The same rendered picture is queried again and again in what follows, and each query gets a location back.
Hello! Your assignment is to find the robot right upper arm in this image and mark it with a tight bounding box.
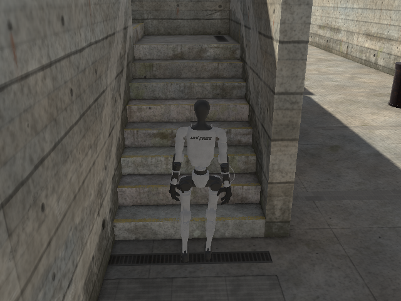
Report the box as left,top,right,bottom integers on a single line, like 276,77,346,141
214,127,227,163

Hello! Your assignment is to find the robot right hand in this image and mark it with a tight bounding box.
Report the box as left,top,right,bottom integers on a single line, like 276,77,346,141
217,186,232,205

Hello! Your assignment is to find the robot left upper arm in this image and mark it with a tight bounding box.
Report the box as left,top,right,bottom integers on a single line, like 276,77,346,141
174,127,188,162

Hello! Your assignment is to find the robot left hand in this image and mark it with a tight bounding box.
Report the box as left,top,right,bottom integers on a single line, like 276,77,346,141
169,183,184,201

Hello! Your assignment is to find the humanoid robot torso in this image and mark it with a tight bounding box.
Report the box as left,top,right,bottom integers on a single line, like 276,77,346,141
187,124,216,188

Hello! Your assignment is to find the right robot forearm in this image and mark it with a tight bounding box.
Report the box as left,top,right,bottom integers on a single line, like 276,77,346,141
220,155,231,187

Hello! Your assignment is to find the left robot forearm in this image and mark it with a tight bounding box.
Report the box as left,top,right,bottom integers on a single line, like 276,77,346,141
170,154,181,185

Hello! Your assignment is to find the left robot foot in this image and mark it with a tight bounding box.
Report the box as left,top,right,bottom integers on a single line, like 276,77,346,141
180,246,189,262

